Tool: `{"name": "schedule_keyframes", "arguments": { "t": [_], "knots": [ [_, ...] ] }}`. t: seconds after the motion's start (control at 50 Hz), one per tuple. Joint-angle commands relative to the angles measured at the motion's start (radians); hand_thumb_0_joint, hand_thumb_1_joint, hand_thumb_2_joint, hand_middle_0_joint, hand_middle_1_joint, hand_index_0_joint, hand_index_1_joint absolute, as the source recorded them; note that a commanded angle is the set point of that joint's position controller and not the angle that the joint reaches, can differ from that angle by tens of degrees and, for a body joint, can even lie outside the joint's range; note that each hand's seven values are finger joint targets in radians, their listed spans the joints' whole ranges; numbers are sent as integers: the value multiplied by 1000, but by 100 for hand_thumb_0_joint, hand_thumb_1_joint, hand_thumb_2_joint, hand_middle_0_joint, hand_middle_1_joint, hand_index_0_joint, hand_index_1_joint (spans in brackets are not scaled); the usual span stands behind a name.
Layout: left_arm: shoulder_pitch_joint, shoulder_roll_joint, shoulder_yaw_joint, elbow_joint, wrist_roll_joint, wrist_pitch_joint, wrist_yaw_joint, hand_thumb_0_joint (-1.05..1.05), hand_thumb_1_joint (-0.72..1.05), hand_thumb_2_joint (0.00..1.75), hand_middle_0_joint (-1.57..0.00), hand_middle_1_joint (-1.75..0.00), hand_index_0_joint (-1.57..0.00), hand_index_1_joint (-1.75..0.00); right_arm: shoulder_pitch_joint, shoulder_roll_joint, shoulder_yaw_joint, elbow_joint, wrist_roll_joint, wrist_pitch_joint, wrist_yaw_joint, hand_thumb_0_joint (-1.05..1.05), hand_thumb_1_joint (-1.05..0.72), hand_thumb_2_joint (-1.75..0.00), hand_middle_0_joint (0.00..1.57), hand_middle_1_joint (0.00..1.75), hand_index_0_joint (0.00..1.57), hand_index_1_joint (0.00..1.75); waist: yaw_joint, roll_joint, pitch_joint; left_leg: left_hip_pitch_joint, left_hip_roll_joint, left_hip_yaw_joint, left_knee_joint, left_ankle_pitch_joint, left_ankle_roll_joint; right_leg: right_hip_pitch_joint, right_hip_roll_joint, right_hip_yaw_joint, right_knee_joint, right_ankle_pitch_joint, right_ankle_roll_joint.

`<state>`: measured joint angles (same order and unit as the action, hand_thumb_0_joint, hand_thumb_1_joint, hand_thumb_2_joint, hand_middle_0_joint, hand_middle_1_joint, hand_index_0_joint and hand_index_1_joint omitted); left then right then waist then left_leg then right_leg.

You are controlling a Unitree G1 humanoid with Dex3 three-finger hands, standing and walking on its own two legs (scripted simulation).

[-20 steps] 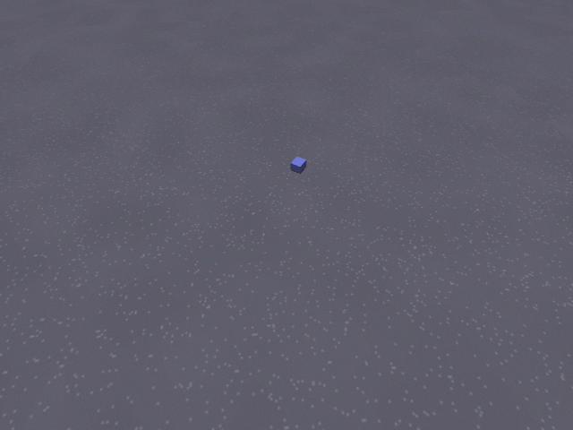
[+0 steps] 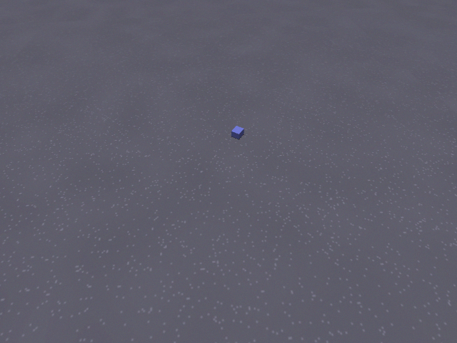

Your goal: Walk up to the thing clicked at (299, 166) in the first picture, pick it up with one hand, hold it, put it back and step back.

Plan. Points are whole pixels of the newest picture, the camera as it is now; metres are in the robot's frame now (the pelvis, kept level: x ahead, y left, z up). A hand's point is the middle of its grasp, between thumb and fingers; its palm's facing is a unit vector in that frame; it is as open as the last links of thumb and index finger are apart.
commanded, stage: stand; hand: left
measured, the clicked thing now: (237, 132) +1.55 -0.04 -0.76
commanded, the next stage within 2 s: walk up in 0.72 s
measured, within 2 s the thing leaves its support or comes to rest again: neither
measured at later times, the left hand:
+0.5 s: hand out of the picture +0.07 +0.25 -0.16, palm faces -0.03 -0.94 -0.34, open 7.4 cm
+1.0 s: hand out of the picture +0.14 +0.25 -0.14, palm faces -0.11 -0.91 -0.40, open 7.4 cm
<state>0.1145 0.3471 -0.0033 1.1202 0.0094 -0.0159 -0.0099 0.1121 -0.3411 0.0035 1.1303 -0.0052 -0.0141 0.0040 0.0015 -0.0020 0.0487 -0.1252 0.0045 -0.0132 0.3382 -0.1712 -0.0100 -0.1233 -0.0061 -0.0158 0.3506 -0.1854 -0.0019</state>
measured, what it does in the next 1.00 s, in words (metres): lifts its right foot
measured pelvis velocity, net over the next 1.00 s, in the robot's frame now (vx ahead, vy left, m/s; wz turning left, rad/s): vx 0.05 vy -0.04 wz -0.10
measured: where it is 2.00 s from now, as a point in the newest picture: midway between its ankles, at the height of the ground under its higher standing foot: (258, 286)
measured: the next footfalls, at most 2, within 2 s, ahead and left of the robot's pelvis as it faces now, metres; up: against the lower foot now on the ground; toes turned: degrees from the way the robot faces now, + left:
right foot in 1.02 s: +0.14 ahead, -0.19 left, +0.00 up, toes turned -9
left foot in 1.42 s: +0.42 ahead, +0.05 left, +0.00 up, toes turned +0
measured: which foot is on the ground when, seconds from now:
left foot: down 0.00-1.00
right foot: down 0.00-0.78, up 0.80-1.00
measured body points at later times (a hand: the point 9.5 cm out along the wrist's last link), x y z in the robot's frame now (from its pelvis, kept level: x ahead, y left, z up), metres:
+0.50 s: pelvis +0.00 +0.00 +0.00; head +0.01 +0.00 +0.45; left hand +0.08 +0.30 -0.13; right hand +0.07 -0.30 -0.13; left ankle +0.01 +0.13 -0.75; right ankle +0.01 -0.12 -0.75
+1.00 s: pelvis +0.05 -0.04 -0.01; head +0.05 -0.05 +0.44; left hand +0.14 +0.30 -0.11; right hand +0.07 -0.38 -0.13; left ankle +0.01 +0.12 -0.75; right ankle +0.10 -0.18 -0.74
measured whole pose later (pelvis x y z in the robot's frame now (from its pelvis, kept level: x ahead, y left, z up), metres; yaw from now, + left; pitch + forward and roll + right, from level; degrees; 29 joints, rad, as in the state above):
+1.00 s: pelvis +0.05 -0.04 -0.01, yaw -5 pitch -2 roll +1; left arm 0.24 0.45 0.09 1.00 0.04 -0.03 -0.10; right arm 0.23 -0.43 -0.10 1.03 -0.05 -0.04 0.05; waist 0.00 0.00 0.04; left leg -0.06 0.07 0.06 0.42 -0.33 0.00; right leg -0.33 -0.07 -0.01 0.60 -0.34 -0.01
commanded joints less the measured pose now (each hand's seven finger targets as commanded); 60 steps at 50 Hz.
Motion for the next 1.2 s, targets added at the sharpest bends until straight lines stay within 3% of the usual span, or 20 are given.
{"name": "schedule_keyframes", "arguments": {
  "t": [0.0, 0.44, 0.68, 0.7, 0.72, 0.74, 0.76, 0.78, 0.8, 0.82, 0.88, 0.92, 0.96, 0.98, 1.0, 1.02, 1.04, 1.06, 1.12, 1.18],
  "knots": [
    [-38, 213, 37, -58, -2, -19, 19, 0, 90, 90, -20, -30, -20, -30, -38, -209, -38, -61, -2, -17, -12, 0, -90, -90, 20, 30, 20, 30, -3, -10, -66, 14, 116, -85, -45, 131, 27, 11, -126, 100, -71, 128, -22],
    [-38, 210, 37, -66, -1, -20, 17, 0, 90, 90, -20, -30, -20, -30, -38, -214, -38, -61, -3, -17, -12, 0, -90, -90, 20, 30, 20, 30, -1, 15, -79, 26, 120, -82, -55, 127, 29, 25, -128, 100, -73, 131, -24],
    [-25, 217, 39, -63, 1, -18, 17, 0, 90, 90, -20, -30, -20, -30, -31, -217, -40, -61, -5, -14, -11, 0, -90, -90, 20, 30, 20, 30, -1, 15, -57, 14, 114, -85, -68, 57, 30, -1, -124, 105, -89, 54, -23],
    [41, 316, 114, -130, 26, -24, -18, 0, 90, 90, -20, -30, -20, -30, 41, -331, -112, -124, -32, -40, 9, 0, -90, -90, 20, 30, 20, 30, -10, -11, -178, 73, 104, -98, 27, -446, 101, -45, -68, 127, 1, -404, -59],
    [12, 307, 116, -130, 34, -22, -30, 0, 90, 90, -20, -30, -20, -30, 53, -343, -124, -111, -40, -44, 19, 0, -90, -90, 20, 30, 20, 30, -23, 25, -90, 35, 124, -136, 11, -596, 118, -193, -68, 133, 55, -521, -64],
    [-45, 281, 115, -151, 35, -19, -40, 0, 90, 90, -20, -30, -20, -30, 80, -341, -130, -111, -43, -43, 23, 0, -90, -90, 20, 30, 20, 30, -49, 61, -17, 42, 151, -184, -37, -659, 132, -325, -44, 103, 119, -516, -51],
    [-67, 248, 113, -171, 34, -17, -48, 0, 90, 90, -20, -30, -20, -30, 93, -353, -142, -119, -41, -45, 24, 0, -90, -90, 20, 30, 20, 30, -61, 132, 21, 49, 246, -286, -130, -691, 176, -404, -25, 53, 273, -400, -37],
    [-92, 245, 115, -200, 35, -18, -51, 0, 90, 90, -20, -30, -20, -30, 100, -378, -157, -132, -43, -53, 24, 0, -90, -90, 20, 30, 20, 30, -76, 186, 79, 58, 378, -414, -222, -639, 243, -497, -24, 26, 446, -281, -21],
    [-100, 251, 116, -219, 34, -23, -51, 0, 90, 90, -20, -30, -20, -30, 77, -390, -165, -148, -48, -65, 20, 0, -90, -90, 20, 30, 20, 30, -62, 137, 108, 72, 438, -461, -239, -535, 271, -539, -89, 108, 454, -274, -25],
    [-72, 259, 114, -223, 27, -31, -58, 0, 90, 90, -20, -30, -20, -30, 64, -378, -168, -160, -44, -71, 19, 0, -90, -90, 20, 30, 20, 30, -42, 100, 66, 155, 426, -428, -220, -441, 271, -524, -114, 118, 408, -270, -27],
    [1, 261, 119, -220, 25, -32, -83, 0, 90, 90, -20, -30, -20, -30, 27, -354, -165, -203, -48, -72, 30, 0, -90, -90, 20, 30, 20, 30, -16, 137, -25, 125, 305, -230, -195, -442, 215, -398, -89, 51, 378, -279, -6],
    [92, 249, 127, -202, 19, -28, -89, 0, 90, 90, -20, -30, -20, -30, -62, -360, -168, -231, -46, -63, 37, 0, -90, -90, 20, 30, 20, 30, 39, 206, -24, -54, 259, -110, -152, -416, 172, -175, -82, 10, 281, -183, -14],
    [238, 254, 143, -144, 23, -34, -75, 0, 90, 90, -20, -30, -20, -30, -120, -318, -156, -255, -47, -48, 42, 0, -90, -90, 20, 30, 20, 30, 117, 98, -45, -199, 162, 33, 57, -426, 131, 74, -19, -83, 153, -5, 1],
    [367, 291, 164, -102, 24, -41, -60, 0, 90, 90, -20, -30, -20, -30, -94, -269, -141, -258, -51, -40, 43, 0, -90, -90, 20, 30, 20, 30, 162, -61, -98, -305, 103, 84, 307, -445, 109, 252, 1, -57, 134, -38, 0],
    [441, 371, 188, -98, 39, -49, -42, 0, 90, 90, -20, -30, -20, -30, -65, -191, -111, -275, -46, -39, 46, 0, -90, -90, 20, 30, 20, 30, 199, -325, -87, -536, -2, 142, 615, -498, 86, 367, -93, 155, 7, -283, -40],
    [360, 417, 191, -161, 45, -61, -31, 0, 90, 90, -20, -30, -20, -30, -15, -173, -98, -286, -27, -32, 47, 0, -90, -90, 20, 30, 20, 30, 148, -350, -51, -641, -34, 37, 778, -431, 36, 267, -302, 565, -183, -643, -110],
    [222, 435, 182, -212, 31, -61, -34, 0, 90, 90, -20, -30, -20, -30, -13, -262, -119, -280, -25, -26, 46, 0, -90, -90, 20, 30, 20, 30, 89, -202, 26, -586, 33, -34, 789, -347, 26, 86, -403, 703, -304, -811, -185],
    [160, 455, 176, -235, 17, -64, -36, 0, 90, 90, -20, -30, -20, -30, -24, -313, -133, -274, -25, -34, 50, 0, -90, -90, 20, 30, 20, 30, 64, -165, 112, -563, 88, -56, 776, -295, 28, -22, -408, 712, -313, -789, -244],
    [121, 366, 150, -247, 3, -76, -33, 0, 90, 90, -20, -30, -20, -30, 60, -311, -129, -223, -11, -43, 61, 0, -90, -90, 20, 30, 20, 30, 11, -79, 114, -473, 126, -77, 700, -170, 33, -59, -287, 404, -237, -472, -194],
    [151, 345, 138, -249, -6, -89, -32, 0, 90, 90, -20, -30, -20, -30, 85, -286, -130, -228, -17, -38, 78, 0, -90, -90, 20, 30, 20, 30, 14, -79, 101, -434, 124, -33, 591, -92, 20, -68, -241, 272, -225, -359, -195]
  ]
}}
